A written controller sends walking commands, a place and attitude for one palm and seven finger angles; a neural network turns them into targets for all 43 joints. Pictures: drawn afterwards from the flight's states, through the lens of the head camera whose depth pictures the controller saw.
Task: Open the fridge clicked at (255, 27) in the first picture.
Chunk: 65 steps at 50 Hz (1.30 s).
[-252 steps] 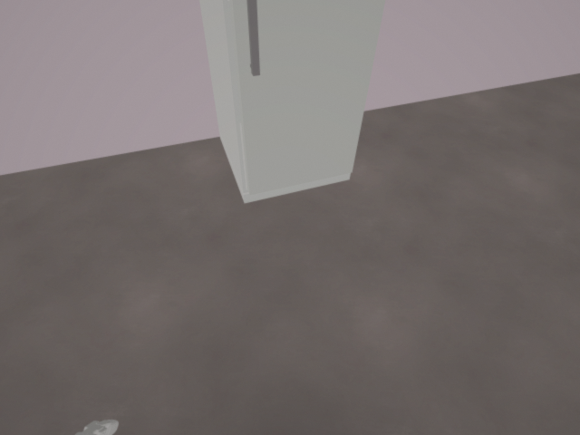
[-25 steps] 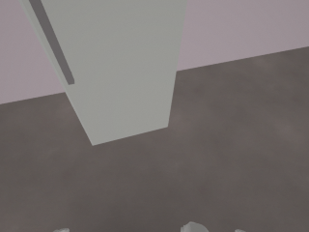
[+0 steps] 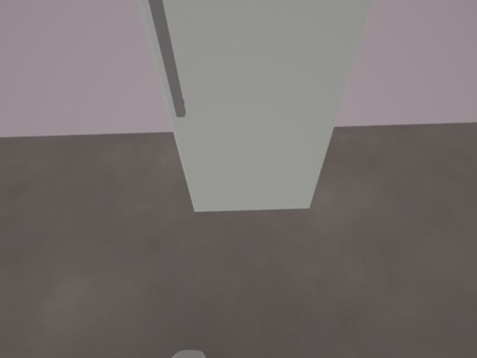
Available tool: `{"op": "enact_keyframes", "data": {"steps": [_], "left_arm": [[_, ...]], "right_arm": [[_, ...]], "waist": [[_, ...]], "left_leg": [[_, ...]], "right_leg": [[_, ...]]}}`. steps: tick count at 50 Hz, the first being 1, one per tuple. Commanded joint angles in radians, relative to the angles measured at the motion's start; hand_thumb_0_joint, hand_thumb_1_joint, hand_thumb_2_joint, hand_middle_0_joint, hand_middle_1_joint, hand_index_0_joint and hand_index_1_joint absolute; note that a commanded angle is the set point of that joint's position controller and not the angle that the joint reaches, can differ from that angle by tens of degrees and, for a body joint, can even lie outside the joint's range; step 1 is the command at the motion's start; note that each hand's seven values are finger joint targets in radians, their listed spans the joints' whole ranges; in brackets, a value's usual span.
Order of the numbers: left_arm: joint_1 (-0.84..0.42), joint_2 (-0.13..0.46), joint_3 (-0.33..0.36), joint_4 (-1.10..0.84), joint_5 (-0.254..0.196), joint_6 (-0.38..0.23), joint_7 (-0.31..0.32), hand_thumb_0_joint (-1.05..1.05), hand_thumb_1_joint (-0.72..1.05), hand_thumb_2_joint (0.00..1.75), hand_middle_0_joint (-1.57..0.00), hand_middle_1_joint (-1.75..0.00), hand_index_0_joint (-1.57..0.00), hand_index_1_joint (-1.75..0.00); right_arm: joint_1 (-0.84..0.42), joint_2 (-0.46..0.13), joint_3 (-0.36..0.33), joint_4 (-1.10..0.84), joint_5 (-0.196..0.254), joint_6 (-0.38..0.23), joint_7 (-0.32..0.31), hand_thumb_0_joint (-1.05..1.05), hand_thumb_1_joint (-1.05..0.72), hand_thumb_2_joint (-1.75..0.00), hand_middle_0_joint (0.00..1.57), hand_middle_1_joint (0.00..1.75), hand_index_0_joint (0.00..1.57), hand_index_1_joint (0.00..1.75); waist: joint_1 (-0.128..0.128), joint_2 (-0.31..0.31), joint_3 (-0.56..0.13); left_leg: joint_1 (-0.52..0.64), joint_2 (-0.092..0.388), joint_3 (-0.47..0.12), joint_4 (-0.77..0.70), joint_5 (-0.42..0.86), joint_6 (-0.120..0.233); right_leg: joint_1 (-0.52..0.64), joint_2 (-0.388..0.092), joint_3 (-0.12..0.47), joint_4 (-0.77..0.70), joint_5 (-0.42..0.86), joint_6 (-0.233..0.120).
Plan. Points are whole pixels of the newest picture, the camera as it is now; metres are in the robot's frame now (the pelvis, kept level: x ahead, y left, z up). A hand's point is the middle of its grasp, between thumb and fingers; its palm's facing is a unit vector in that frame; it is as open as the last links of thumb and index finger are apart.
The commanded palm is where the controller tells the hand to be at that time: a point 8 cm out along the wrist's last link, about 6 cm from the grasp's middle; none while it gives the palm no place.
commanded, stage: take the last steps up to it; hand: left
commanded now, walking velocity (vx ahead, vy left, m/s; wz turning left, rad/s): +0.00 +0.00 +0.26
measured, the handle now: (165, 32) +0.77 +0.24 +0.16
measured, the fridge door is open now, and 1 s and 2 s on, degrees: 0 0 0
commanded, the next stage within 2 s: come to a stop and stand still in 1.08 s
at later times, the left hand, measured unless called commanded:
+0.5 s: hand out of the picture +0.07 +0.22 -0.17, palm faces +0.07 -0.98 -0.20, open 7.4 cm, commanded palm none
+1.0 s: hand out of the picture +0.12 +0.15 -0.17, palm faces +0.20 -0.97 -0.14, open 7.4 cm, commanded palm none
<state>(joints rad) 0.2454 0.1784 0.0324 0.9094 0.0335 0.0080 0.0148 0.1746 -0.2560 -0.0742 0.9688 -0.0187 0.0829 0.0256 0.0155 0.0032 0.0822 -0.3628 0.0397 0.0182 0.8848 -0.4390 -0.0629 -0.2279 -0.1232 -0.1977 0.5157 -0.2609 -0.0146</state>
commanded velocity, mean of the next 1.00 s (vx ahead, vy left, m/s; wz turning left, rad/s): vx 0.27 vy -0.01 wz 0.05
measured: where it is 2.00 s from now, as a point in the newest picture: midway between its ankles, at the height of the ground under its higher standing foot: (238, 347)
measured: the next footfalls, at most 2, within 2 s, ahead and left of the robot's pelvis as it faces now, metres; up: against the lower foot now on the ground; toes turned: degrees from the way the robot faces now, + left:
left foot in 0.10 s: +0.01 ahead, +0.14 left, +0.00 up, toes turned +6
right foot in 0.58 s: +0.15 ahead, -0.10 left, +0.00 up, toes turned -4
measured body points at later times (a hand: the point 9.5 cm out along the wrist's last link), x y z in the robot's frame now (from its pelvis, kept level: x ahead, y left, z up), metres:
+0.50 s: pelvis +0.04 +0.02 +0.00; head +0.05 +0.02 +0.45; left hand +0.06 +0.27 -0.15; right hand +0.03 -0.21 -0.16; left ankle -0.03 +0.14 -0.74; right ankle +0.09 -0.10 -0.71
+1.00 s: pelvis +0.20 +0.01 +0.00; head +0.23 +0.02 +0.45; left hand +0.11 +0.20 -0.16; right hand +0.32 -0.20 -0.15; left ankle +0.29 +0.15 -0.71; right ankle +0.11 -0.10 -0.74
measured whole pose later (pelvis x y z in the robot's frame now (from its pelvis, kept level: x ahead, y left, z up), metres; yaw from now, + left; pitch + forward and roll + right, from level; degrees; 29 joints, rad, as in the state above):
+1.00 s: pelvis +0.20 +0.01 +0.00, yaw +5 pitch +0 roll -1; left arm 0.42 0.10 0.02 1.14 0.03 -0.07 0.01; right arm 0.14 -0.17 -0.05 1.03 -0.03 -0.02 0.03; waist 0.05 0.01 0.05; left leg -0.50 0.09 0.09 0.71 -0.20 0.00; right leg 0.02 -0.01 -0.16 0.33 -0.34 -0.01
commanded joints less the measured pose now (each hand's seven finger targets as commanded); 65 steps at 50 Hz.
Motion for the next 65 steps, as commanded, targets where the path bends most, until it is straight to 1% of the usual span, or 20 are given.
{"op": "enact_keyframes", "data": {"steps": [1,4,5,6,11,19,23,27,28,29,30,34,36,48,51,52,54,58,61,65], "left_arm": [[0.048,0.251,0.068,-0.017,0.0,-0.009,0.017,0.0,0.9,0.9,-0.2,-0.3,-0.2,-0.3],[0.033,0.19,0.055,-0.002,-0.023,0.001,0.013,0.0,0.9,0.9,-0.2,-0.3,-0.2,-0.3],[0.036,0.122,0.04,-0.025,-0.029,0.005,0.007,0.0,0.9,0.9,-0.2,-0.3,-0.2,-0.3],[-0.02,0.117,0.028,-0.041,-0.016,0.011,0.006,0.0,0.9,0.9,-0.2,-0.3,-0.2,-0.3],[-0.005,0.124,0.031,0.043,-0.002,0.003,-0.028,0.0,0.9,0.9,-0.2,-0.3,-0.2,-0.3],[-0.058,0.09,0.022,0.047,-0.007,-0.007,-0.035,0.0,0.9,0.9,-0.2,-0.3,-0.2,-0.3],[-0.095,0.075,0.022,0.034,-0.011,-0.018,-0.041,0.0,0.9,0.9,-0.2,-0.3,-0.2,-0.3],[0.085,0.084,0.038,0.102,-0.008,-0.04,-0.036,0.0,0.9,0.9,-0.2,-0.3,-0.2,-0.3],[0.198,0.152,0.052,0.134,-0.001,-0.056,-0.029,0.0,0.9,0.9,-0.2,-0.3,-0.2,-0.3],[0.31,0.252,0.075,0.164,-0.002,-0.063,-0.018,0.0,0.9,0.9,-0.2,-0.3,-0.2,-0.3],[0.331,0.242,0.068,0.163,-0.018,-0.057,-0.009,0.0,0.9,0.9,-0.2,-0.3,-0.2,-0.3],[0.101,0.099,0.035,0.116,-0.015,-0.073,0.003,0.0,0.9,0.9,-0.2,-0.3,-0.2,-0.3],[0.114,0.065,0.025,0.127,-0.014,-0.084,0.002,0.0,0.9,0.9,-0.2,-0.3,-0.2,-0.3],[0.233,0.095,0.02,0.209,-0.005,-0.089,0.01,0.0,0.9,0.9,-0.2,-0.3,-0.2,-0.3],[0.208,0.1,0.025,0.21,-0.013,-0.081,0.012,0.0,0.9,0.9,-0.2,-0.3,-0.2,-0.3],[0.208,0.087,0.023,0.206,-0.018,-0.079,0.011,0.0,0.9,0.9,-0.2,-0.3,-0.2,-0.3],[0.242,0.02,0.008,0.17,-0.028,-0.079,0.005,0.0,0.9,0.9,-0.2,-0.3,-0.2,-0.3],[0.128,0.017,0.02,0.168,-0.014,-0.059,-0.005,0.0,0.9,0.9,-0.2,-0.3,-0.2,-0.3],[0.193,-0.036,0.011,0.189,-0.017,-0.024,0.003,0.0,0.9,0.9,-0.2,-0.3,-0.2,-0.3],[0.161,-0.014,0.008,0.168,-0.018,0.006,0.017,0.0,0.9,0.9,-0.2,-0.3,-0.2,-0.3]], "right_arm": [[-0.026,-0.028,0.006,-0.081,0.014,-0.046,-0.014,0.0,-0.9,-0.9,0.2,0.3,0.2,0.3],[0.083,-0.085,0.002,-0.041,0.008,-0.072,-0.02,0.0,-0.9,-0.9,0.2,0.3,0.2,0.3],[0.107,-0.176,-0.016,-0.042,-0.004,-0.079,-0.025,0.0,-0.9,-0.9,0.2,0.3,0.2,0.3],[0.128,-0.212,-0.02,-0.034,-0.007,-0.067,-0.029,0.0,-0.9,-0.9,0.2,0.3,0.2,0.3],[0.082,-0.086,0.018,-0.02,-0.003,-0.1,-0.051,0.0,-0.9,-0.9,0.2,0.3,0.2,0.3],[0.203,-0.072,0.006,0.04,-0.003,-0.125,-0.054,0.0,-0.9,-0.9,0.2,0.3,0.2,0.3],[0.212,-0.081,0.001,0.061,-0.01,-0.124,-0.051,0.0,-0.9,-0.9,0.2,0.3,0.2,0.3],[0.192,-0.057,0.007,0.078,-0.007,-0.123,-0.049,0.0,-0.9,-0.9,0.2,0.3,0.2,0.3],[0.198,-0.018,0.016,0.075,0.003,-0.128,-0.042,0.0,-0.9,-0.9,0.2,0.3,0.2,0.3],[0.179,0.04,0.029,0.036,0.009,-0.134,-0.035,0.0,-0.9,-0.9,0.2,0.3,0.2,0.3],[0.119,-0.017,0.016,0.014,0.001,-0.129,-0.032,0.0,-0.9,-0.9,0.2,0.3,0.2,0.3],[0.135,0.025,0.008,0.065,-0.006,-0.115,-0.017,0.0,-0.9,-0.9,0.2,0.3,0.2,0.3],[0.168,0.06,0.011,0.081,-0.009,-0.104,-0.015,0.0,-0.9,-0.9,0.2,0.3,0.2,0.3],[-0.07,0.073,0.023,-0.006,0.0,-0.122,0.006,0.0,-0.9,-0.9,0.2,0.3,0.2,0.3],[0.076,0.039,0.017,0.039,-0.006,-0.134,-0.011,0.0,-0.9,-0.9,0.2,0.3,0.2,0.3],[0.202,-0.007,0.006,0.075,-0.011,-0.14,-0.019,0.0,-0.9,-0.9,0.2,0.3,0.2,0.3],[0.36,-0.156,-0.023,0.097,-0.005,-0.138,-0.041,0.0,-0.9,-0.9,0.2,0.3,0.2,0.3],[0.136,-0.012,0.017,0.056,0.002,-0.149,-0.051,0.0,-0.9,-0.9,0.2,0.3,0.2,0.3],[0.08,0.032,0.035,0.051,0.002,-0.152,-0.059,0.0,-0.9,-0.9,0.2,0.3,0.2,0.3],[0.05,0.0,0.031,0.042,0.0,-0.13,-0.069,0.0,-0.9,-0.9,0.2,0.3,0.2,0.3]], "waist": [[0.021,-0.214,-0.131],[-0.039,-0.03,-0.191],[-0.052,0.259,-0.176],[-0.074,0.287,-0.136],[-0.032,0.173,0.006],[-0.05,0.118,0.04],[-0.057,0.132,0.04],[0.03,0.033,-0.033],[0.079,-0.128,-0.099],[0.115,-0.387,-0.132],[0.125,-0.257,-0.096],[0.003,-0.052,0.016],[-0.018,-0.073,0.018],[0.026,-0.117,0.043],[-0.049,-0.08,-0.037],[-0.099,-0.022,-0.121],[-0.122,0.28,-0.294],[-0.038,0.076,-0.056],[0.019,0.082,-0.07],[0.014,0.096,-0.092]], "left_leg": [[0.04,-0.027,0.062,-0.211,0.005,0.014],[0.334,0.049,-0.014,-0.539,0.28,0.05],[0.41,0.275,-0.306,-0.587,0.419,0.136],[0.347,0.359,-0.375,-0.632,0.385,0.229],[0.245,0.204,-0.225,-0.712,0.088,0.203],[0.284,0.23,-0.199,-0.74,0.134,0.245],[0.249,0.23,-0.192,-0.712,0.125,0.242],[0.092,0.153,-0.103,-0.483,0.12,0.172],[-0.056,0.062,-0.007,-0.241,0.074,0.127],[-0.262,-0.048,0.078,0.054,-0.143,0.093],[-0.297,-0.01,-0.009,0.198,-0.149,0.104],[-0.233,0.089,-0.028,0.262,0.133,0.082],[-0.203,0.082,0.003,0.22,0.191,0.064],[-0.143,0.04,0.091,-0.203,0.229,0.074],[0.124,-0.025,0.13,-0.359,0.289,0.096],[0.321,0.011,0.083,-0.406,0.369,0.111],[0.604,0.404,-0.399,-0.518,0.686,0.29],[0.22,0.306,-0.176,-0.616,0.563,0.253],[0.108,0.237,-0.022,-0.618,0.775,0.215],[0.15,0.245,0.003,-0.56,0.919,0.212]], "right_leg": [[0.132,-0.23,0.189,-0.111,0.423,-0.114],[-0.032,-0.134,0.089,0.079,0.195,0.005],[-0.255,-0.012,0.028,0.242,-0.175,0.07],[-0.313,0.023,0.086,0.383,-0.358,0.069],[-0.376,0.016,0.162,0.571,-0.087,0.052],[-0.361,0.0,0.148,0.363,-0.051,0.067],[-0.255,0.022,0.118,0.184,-0.078,0.056],[0.119,0.071,0.094,-0.044,0.035,0.035],[0.32,-0.053,0.259,-0.137,-0.087,-0.011],[0.429,-0.298,0.624,-0.279,-0.165,-0.105],[0.333,-0.325,0.679,-0.352,-0.259,-0.146],[0.072,-0.213,0.399,-0.372,-0.141,-0.121],[0.05,-0.164,0.277,-0.366,0.031,-0.107],[0.175,-0.157,0.19,-0.274,0.414,-0.124],[0.141,-0.102,0.126,-0.049,0.56,-0.087],[0.067,-0.061,0.099,0.139,0.486,-0.059],[-0.281,0.121,0.083,0.639,-0.344,0.002],[-0.298,-0.002,0.183,0.701,-0.161,0.006],[-0.159,0.006,0.177,0.518,-0.088,0.034],[-0.09,0.035,0.151,0.28,-0.035,0.047]]}}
